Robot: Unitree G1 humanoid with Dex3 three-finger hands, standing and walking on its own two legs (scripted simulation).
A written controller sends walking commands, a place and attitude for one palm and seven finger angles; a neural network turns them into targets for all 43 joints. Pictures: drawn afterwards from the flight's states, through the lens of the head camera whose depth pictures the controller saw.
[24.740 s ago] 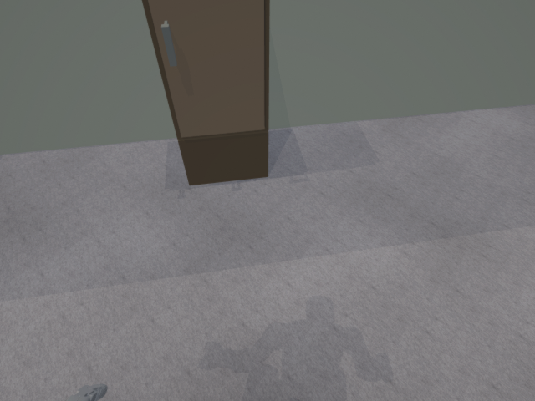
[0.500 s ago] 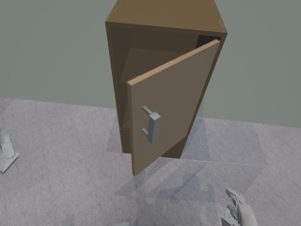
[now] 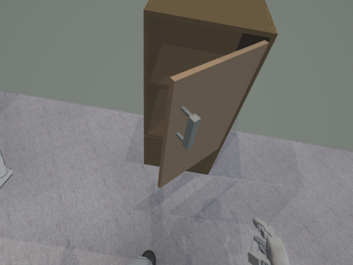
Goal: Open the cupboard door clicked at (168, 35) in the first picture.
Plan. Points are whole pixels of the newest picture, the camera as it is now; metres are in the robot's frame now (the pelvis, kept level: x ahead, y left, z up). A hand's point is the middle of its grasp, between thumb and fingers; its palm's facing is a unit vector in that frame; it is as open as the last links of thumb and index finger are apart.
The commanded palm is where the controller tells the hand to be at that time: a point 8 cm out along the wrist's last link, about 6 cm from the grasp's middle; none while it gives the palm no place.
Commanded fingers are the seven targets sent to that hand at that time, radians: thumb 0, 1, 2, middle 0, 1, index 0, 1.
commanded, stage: step back with the hand held close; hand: left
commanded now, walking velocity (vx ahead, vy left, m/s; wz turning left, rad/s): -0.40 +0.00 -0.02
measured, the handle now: (185, 128) +0.48 +0.02 -0.01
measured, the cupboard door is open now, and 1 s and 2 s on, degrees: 46 46 46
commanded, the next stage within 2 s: stop stepping back and stand still in 0.08 s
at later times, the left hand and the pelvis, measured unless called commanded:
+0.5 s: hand out of the picture +0.09 +0.24 +0.18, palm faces +0.37 -0.80 -0.48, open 7.4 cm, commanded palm +0.06 +0.27 +0.18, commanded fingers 0.00 0.90 0.90 -0.20 -0.30 -0.20 -0.30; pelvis -0.11 -0.02 +0.00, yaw -5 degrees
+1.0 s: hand out of the picture +0.04 +0.27 +0.16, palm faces +0.42 -0.81 -0.42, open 7.4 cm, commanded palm -0.01 +0.30 +0.18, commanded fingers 0.00 0.90 0.90 -0.20 -0.30 -0.20 -0.30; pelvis -0.16 +0.01 +0.00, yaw -4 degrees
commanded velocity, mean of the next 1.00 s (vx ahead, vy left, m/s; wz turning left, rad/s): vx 0.02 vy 0.01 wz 0.01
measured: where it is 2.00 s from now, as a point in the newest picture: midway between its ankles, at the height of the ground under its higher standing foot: outside the picture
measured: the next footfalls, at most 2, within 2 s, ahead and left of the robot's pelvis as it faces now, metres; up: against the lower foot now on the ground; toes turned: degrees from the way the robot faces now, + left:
right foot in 0.16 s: -0.14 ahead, -0.11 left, +0.00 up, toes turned -3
left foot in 0.58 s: -0.05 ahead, +0.11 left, +0.00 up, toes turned -4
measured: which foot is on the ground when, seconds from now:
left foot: down 0.00-0.38, up 0.40-0.56, down 0.58-1.00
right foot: up 0.00-0.14, down 0.16-1.00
